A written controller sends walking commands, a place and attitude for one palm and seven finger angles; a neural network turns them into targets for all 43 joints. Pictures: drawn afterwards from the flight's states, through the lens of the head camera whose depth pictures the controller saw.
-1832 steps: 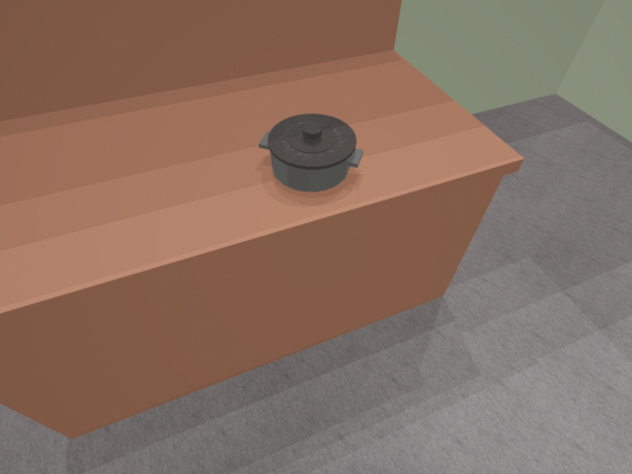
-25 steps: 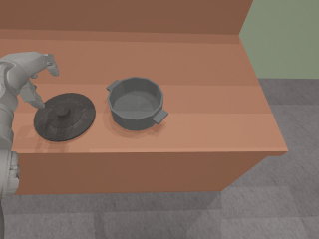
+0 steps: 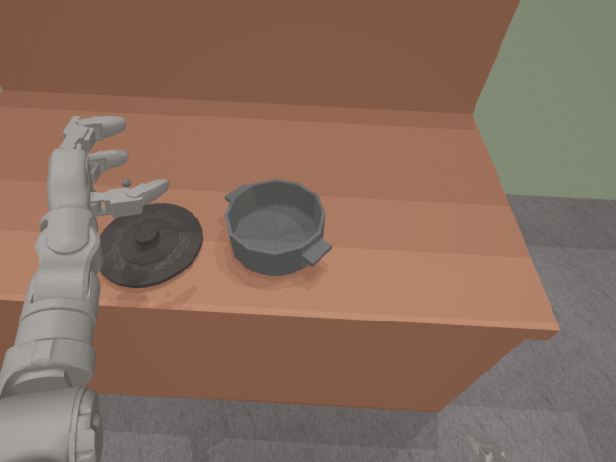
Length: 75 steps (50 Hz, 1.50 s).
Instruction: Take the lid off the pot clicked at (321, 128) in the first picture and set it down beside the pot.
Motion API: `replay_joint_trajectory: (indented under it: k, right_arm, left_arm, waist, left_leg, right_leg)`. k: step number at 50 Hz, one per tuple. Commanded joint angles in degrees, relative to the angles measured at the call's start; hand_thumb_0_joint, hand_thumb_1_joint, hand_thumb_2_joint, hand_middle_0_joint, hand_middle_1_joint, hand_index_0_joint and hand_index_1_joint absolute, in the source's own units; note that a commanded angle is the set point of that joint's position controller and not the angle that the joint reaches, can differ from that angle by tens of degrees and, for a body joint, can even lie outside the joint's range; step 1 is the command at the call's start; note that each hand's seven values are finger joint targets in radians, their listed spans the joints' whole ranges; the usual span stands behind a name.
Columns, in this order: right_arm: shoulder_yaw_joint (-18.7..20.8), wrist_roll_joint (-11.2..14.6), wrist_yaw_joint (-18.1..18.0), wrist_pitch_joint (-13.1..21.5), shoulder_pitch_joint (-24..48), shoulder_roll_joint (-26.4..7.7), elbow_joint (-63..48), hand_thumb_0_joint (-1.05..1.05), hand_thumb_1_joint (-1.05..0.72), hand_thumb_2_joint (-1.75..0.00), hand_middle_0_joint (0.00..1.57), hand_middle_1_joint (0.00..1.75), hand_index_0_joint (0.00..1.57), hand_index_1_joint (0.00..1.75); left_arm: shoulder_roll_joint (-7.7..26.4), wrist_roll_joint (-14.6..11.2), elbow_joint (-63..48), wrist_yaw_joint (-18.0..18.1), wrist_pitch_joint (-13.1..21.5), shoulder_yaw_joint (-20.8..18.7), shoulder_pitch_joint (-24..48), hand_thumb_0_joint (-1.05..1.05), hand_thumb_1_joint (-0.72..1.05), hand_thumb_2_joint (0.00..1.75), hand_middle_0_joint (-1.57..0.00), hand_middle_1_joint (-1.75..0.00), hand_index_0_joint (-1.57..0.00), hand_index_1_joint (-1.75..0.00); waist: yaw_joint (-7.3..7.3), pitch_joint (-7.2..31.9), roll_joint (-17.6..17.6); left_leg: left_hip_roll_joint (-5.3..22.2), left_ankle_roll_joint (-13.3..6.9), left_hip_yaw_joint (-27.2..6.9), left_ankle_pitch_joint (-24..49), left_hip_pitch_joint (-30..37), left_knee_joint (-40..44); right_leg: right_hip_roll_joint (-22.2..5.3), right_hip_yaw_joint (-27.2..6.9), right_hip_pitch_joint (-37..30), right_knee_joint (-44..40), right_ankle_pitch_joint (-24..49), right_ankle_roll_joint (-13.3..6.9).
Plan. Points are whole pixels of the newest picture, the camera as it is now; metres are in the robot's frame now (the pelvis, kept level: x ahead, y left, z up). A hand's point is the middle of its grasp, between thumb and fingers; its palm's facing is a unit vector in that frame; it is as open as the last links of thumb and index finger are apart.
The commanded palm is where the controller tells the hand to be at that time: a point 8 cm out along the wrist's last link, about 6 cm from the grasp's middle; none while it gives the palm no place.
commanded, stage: draw the hand back to the body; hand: left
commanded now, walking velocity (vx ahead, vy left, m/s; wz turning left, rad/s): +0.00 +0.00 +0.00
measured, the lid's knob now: (146, 234) +0.50 +0.30 -0.07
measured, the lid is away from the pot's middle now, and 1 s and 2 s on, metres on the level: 0.24 0.24 0.24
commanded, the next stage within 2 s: step back with the hand held close in 1.44 s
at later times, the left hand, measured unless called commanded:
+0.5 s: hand (106, 243) +0.32 +0.23 +0.15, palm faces +0.40 -0.87 -0.28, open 8.3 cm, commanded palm +0.26 +0.27 +0.17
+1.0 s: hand (77, 328) +0.22 +0.22 +0.15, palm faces +0.41 -0.85 -0.32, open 7.4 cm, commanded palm +0.16 +0.25 +0.17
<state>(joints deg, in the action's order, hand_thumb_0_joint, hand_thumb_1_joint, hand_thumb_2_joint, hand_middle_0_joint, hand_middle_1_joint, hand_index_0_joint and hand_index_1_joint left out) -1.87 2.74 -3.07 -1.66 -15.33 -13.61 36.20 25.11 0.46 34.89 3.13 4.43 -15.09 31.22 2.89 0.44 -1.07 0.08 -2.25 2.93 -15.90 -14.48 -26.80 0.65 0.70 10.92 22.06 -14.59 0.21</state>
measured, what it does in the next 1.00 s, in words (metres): stands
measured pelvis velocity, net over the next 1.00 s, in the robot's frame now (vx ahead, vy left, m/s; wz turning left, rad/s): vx -0.02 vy -0.04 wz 0.03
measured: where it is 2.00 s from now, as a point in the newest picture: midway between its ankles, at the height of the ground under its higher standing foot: outside the picture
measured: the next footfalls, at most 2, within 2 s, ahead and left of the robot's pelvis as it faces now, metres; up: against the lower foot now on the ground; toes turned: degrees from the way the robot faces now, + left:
none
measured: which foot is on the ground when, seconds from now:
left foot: down 0.00-1.00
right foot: down 0.00-1.00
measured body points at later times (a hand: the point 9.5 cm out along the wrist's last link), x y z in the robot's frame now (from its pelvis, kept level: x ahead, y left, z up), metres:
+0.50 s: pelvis -0.01 -0.04 +0.00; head +0.00 -0.06 +0.45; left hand +0.29 +0.27 +0.17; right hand +0.17 -0.27 -0.10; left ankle -0.02 +0.09 -0.74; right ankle -0.04 -0.13 -0.74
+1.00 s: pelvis -0.02 -0.04 +0.00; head -0.03 -0.06 +0.45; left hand +0.19 +0.26 +0.17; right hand +0.18 -0.26 -0.09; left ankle -0.02 +0.09 -0.74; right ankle -0.04 -0.13 -0.74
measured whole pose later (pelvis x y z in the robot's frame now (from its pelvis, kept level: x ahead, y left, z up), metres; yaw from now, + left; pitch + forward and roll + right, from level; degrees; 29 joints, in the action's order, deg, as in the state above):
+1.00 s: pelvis -0.02 -0.04 +0.00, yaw +1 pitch -4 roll +0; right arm -1.0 1.8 -3.6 4.3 -9.3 -13.7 37.0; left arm 18.7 -5.4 -10.5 5.0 5.7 -16.3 -14.0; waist -1.9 -1.5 -4.3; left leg 1.5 0.4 1.0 -13.1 -6.0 -22.7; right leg 2.2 2.6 2.9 20.0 -13.6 -2.3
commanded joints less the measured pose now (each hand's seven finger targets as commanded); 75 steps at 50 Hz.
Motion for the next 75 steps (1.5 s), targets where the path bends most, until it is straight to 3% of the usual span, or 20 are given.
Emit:
replay_joint_trajectory:
  k: [1, 3, 7, 8, 10, 15, 20, 24, 29, 36, 38, 40, 43, 49, 59, 61, 64, 68, 71, 75]
  right_arm:
    - [3.5, -0.3, -0.2, 3.4, 1.7, -9.3, -5.8, 0.00, -0.90, -0.90, 0.20, 0.30, 0.20, 0.30]
    - [3.7, -0.1, -0.3, 3.5, 2.4, -9.3, -5.5, 0.00, -0.90, -0.90, 0.20, 0.30, 0.20, 0.30]
    - [3.5, 0.2, -0.4, 4.1, 4.5, -8.9, -6.0, 0.00, -0.90, -0.90, 0.20, 0.30, 0.20, 0.30]
    - [3.6, 0.2, -0.4, 4.4, 4.9, -8.9, -5.8, 0.00, -0.90, -0.90, 0.20, 0.30, 0.20, 0.30]
    - [3.4, 0.1, -0.5, 4.6, 5.3, -8.9, -5.7, 0.00, -0.90, -0.90, 0.20, 0.30, 0.20, 0.30]
    - [3.1, 0.3, -0.6, 5.3, 7.6, -8.2, -6.2, 0.00, -0.90, -0.90, 0.20, 0.30, 0.20, 0.30]
    - [2.8, 0.1, -0.7, 5.7, 9.5, -7.8, -6.7, 0.00, -0.90, -0.90, 0.20, 0.30, 0.20, 0.30]
    - [2.6, 0.1, -0.8, 6.4, 11.1, -7.2, -7.3, 0.00, -0.90, -0.90, 0.20, 0.30, 0.20, 0.30]
    - [2.4, -0.1, -0.8, 7.0, 12.3, -6.8, -7.6, 0.00, -0.90, -0.90, 0.20, 0.30, 0.20, 0.30]
    - [2.5, -0.2, -0.7, 7.8, 13.8, -6.2, -8.2, 0.00, -0.90, -0.90, 0.20, 0.30, 0.20, 0.30]
    - [2.5, -0.3, -0.8, 8.4, 14.0, -6.2, -8.2, 0.00, -0.90, -0.90, 0.20, 0.30, 0.20, 0.30]
    - [2.4, -0.5, -0.8, 8.3, 13.7, -6.2, -8.0, 0.00, -0.90, -0.90, 0.20, 0.30, 0.20, 0.30]
    - [2.6, -0.5, -0.8, 8.9, 14.3, -6.0, -8.4, 0.00, -0.90, -0.90, 0.20, 0.30, 0.20, 0.30]
    - [2.8, -0.9, -0.9, 9.5, 14.4, -5.7, -8.8, 0.00, -0.90, -0.90, 0.20, 0.30, 0.20, 0.30]
    - [2.8, -1.3, -0.7, 10.4, 14.8, -5.1, -9.9, 0.00, -0.90, -0.90, 0.20, 0.30, 0.20, 0.30]
    - [2.8, -1.3, -0.8, 10.3, 14.7, -4.9, -9.7, 0.00, -0.90, -0.90, 0.20, 0.30, 0.20, 0.30]
    - [2.9, -1.4, -0.8, 10.6, 15.0, -4.8, -10.3, 0.00, -0.90, -0.90, 0.20, 0.30, 0.20, 0.30]
    - [2.6, -1.5, -1.2, 10.4, 14.7, -5.2, -9.6, 0.00, -0.90, -0.90, 0.20, 0.30, 0.20, 0.30]
    - [2.7, -1.5, -1.3, 10.5, 14.6, -4.8, -9.8, 0.00, -0.90, -0.90, 0.20, 0.30, 0.20, 0.30]
    - [2.4, -1.7, -1.1, 10.6, 14.7, -5.0, -9.9, 0.00, -0.90, -0.90, 0.20, 0.30, 0.20, 0.30]
  left_arm:
    - [16.1, -1.9, -20.9, 2.0, 3.5, -5.7, 15.7, 0.00, 0.33, 0.57, -0.26, -0.78, -0.26, -0.78]
    - [13.9, -2.3, -20.2, 1.9, 2.8, -4.7, 12.1, 0.00, 0.37, 0.60, -0.26, -0.74, -0.26, -0.74]
    - [12.2, -3.1, -27.3, 2.0, 2.8, -3.4, 9.9, 0.00, 0.45, 0.64, -0.25, -0.67, -0.25, -0.67]
    - [13.3, -3.0, -29.2, 2.3, 3.0, -4.2, 10.3, 0.00, 0.48, 0.65, -0.24, -0.66, -0.24, -0.66]
    - [14.0, -3.2, -29.0, 2.7, 2.7, -5.7, 6.7, 0.00, 0.52, 0.68, -0.24, -0.62, -0.24, -0.62]
    - [10.9, -3.9, -32.5, 2.8, 2.8, -4.2, 0.6, 0.00, 0.62, 0.74, -0.23, -0.54, -0.23, -0.54]
    - [12.7, -4.7, -35.3, 3.0, 3.0, -7.5, -5.6, 0.00, 0.72, 0.79, -0.22, -0.45, -0.22, -0.45]
    - [10.4, -4.9, -40.2, 2.9, 3.6, -5.9, -7.2, 0.00, 0.80, 0.84, -0.21, -0.38, -0.21, -0.38]
    - [9.4, -5.4, -43.2, 2.8, 3.8, -6.4, -12.8, 0.00, 0.90, 0.90, -0.20, -0.30, -0.20, -0.30]
    - [7.1, -6.0, -49.5, 2.6, 4.2, -6.3, -20.8, 0.00, 0.90, 0.90, -0.20, -0.30, -0.20, -0.30]
    - [8.2, -5.8, -53.1, 2.8, 4.9, -7.2, -21.9, 0.00, 0.90, 0.90, -0.20, -0.30, -0.20, -0.30]
    - [6.6, -6.1, -50.2, 2.8, 4.3, -7.1, -27.2, 0.00, 0.90, 0.90, -0.20, -0.30, -0.20, -0.30]
    - [7.8, -6.1, -56.2, 2.7, 5.3, -8.3, -29.7, 0.00, 0.90, 0.90, -0.20, -0.30, -0.20, -0.30]
    - [5.6, -6.2, -59.4, 2.6, 5.5, -7.3, -38.7, 0.00, 0.90, 0.90, -0.20, -0.30, -0.20, -0.30]
    - [4.4, -6.1, -70.1, 2.6, 5.9, -7.3, -51.5, 0.00, 0.90, 0.90, -0.20, -0.30, -0.20, -0.30]
    - [3.1, -6.2, -69.3, 2.6, 5.4, -6.8, -55.5, 0.00, 0.90, 0.90, -0.20, -0.30, -0.20, -0.30]
    - [3.9, -6.0, -74.5, 2.8, 5.7, -7.1, -57.0, 0.00, 0.90, 0.90, -0.20, -0.30, -0.20, -0.30]
    - [4.2, -5.8, -73.2, 3.1, 5.3, -7.5, -54.8, 0.00, 0.90, 0.90, -0.20, -0.30, -0.20, -0.30]
    - [1.9, -5.7, -72.0, 3.2, 4.6, -5.7, -57.7, 0.00, 0.90, 0.90, -0.20, -0.30, -0.20, -0.30]
    - [3.4, -5.5, -74.3, 3.3, 4.8, -6.7, -56.8, 0.00, 0.90, 0.90, -0.20, -0.30, -0.20, -0.30]
  waist:
    - [-1.74, 18.8, -3.3]
    - [-1.53, 15.4, -2.1]
    - [-1.51, 15.8, -2.3]
    - [-1.39, 15.1, -3.9]
    - [-1.95, 14.9, -2.4]
    - [-2.29, 13.4, -1.6]
    - [-3.22, 12.5, 0.4]
    - [-3.10, 10.9, -2.6]
    - [-3.55, 9.7, -1.3]
    - [-4.03, 7.9, -0.8]
    - [-4.26, 8.3, -3.0]
    - [-4.55, 6.4, -0.2]
    - [-4.75, 6.8, -2.0]
    - [-4.94, 4.8, -0.7]
    - [-5.47, 3.8, -3.0]
    - [-5.53, 2.2, -1.1]
    - [-5.57, 2.8, -3.2]
    - [-5.30, 1.1, -0.9]
    - [-5.49, 1.3, -2.0]
    - [-5.87, 2.5, -2.9]
  left_leg:
    - [3.1, 0.1, -3.4, 31.5, 15.4, 0.2]
    - [2.7, -0.1, -2.4, 28.9, 13.3, 0.3]
    - [2.0, -0.5, -1.7, 25.1, 14.0, 1.0]
    - [1.8, -0.4, -1.7, 24.2, 13.9, 0.9]
    - [1.6, -0.4, -1.9, 23.1, 13.6, 1.7]
    - [1.0, -0.5, -1.4, 20.6, 13.8, 2.4]
    - [0.8, -0.6, -1.0, 18.5, 13.0, 2.9]
    - [0.6, -0.5, -1.0, 16.9, 13.8, 3.6]
    - [0.5, -0.6, -1.0, 16.2, 14.0, 3.9]
    - [0.7, -0.6, -0.8, 16.2, 14.8, 4.0]
    - [0.7, -0.5, -1.2, 16.0, 15.6, 4.2]
    - [0.6, -0.5, -1.3, 14.9, 14.2, 4.6]
    - [0.8, -0.5, -1.3, 15.1, 15.1, 4.4]
    - [1.0, -0.4, -1.5, 14.2, 14.4, 4.9]
    - [1.4, -0.1, -2.2, 13.1, 13.5, 5.1]
    - [1.5, -0.1, -2.1, 13.0, 12.9, 4.9]
    - [1.4, 0.0, -2.5, 11.9, 12.9, 4.9]
    - [1.5, 0.1, -3.3, 10.7, 12.2, 5.2]
    - [1.6, 0.0, -3.2, 10.9, 12.6, 5.4]
    - [1.5, 0.2, -3.7, 11.3, 12.6, 5.6]
  right_leg:
    - [-0.5, 1.7, -3.9, 0.4, 25.0, -2.6]
    - [-0.7, 1.6, -4.0, 0.2, 26.0, -2.4]
    - [-0.7, 1.2, -4.6, -0.3, 25.8, -2.1]
    - [-0.9, 1.1, -4.7, -0.5, 25.6, -2.2]
    - [-0.6, 1.2, -5.2, -0.6, 24.8, -2.2]
    - [-0.7, 1.1, -5.4, -1.1, 24.3, -1.8]
    - [-1.0, 0.8, -7.2, -1.7, 24.5, -1.4]
    - [-1.1, 0.7, -6.3, -2.5, 22.2, -1.4]
    - [-1.1, 0.6, -6.1, -3.1, 21.2, -1.2]
    - [-1.3, 0.7, -5.5, -4.1, 20.6, -1.1]
    - [-1.4, 0.7, -5.5, -4.5, 19.5, -1.3]
    - [-1.2, 1.0, -5.1, -4.7, 18.0, -1.2]
    - [-1.5, 0.6, -5.1, -5.3, 17.7, -1.2]
    - [-1.3, 1.0, -4.4, -5.5, 15.5, -1.2]
    - [-1.5, 1.1, -3.7, -5.7, 12.6, -1.4]
    - [-1.5, 1.3, -3.0, -6.0, 12.5, -1.3]
    - [-1.5, 1.1, -2.9, -6.0, 10.8, -1.5]
    - [-1.3, 1.1, -1.9, -6.5, 9.0, -1.5]
    - [-1.3, 1.5, -2.0, -6.1, 8.7, -1.5]
    - [-1.3, 1.4, -2.9, -5.8, 8.8, -1.8]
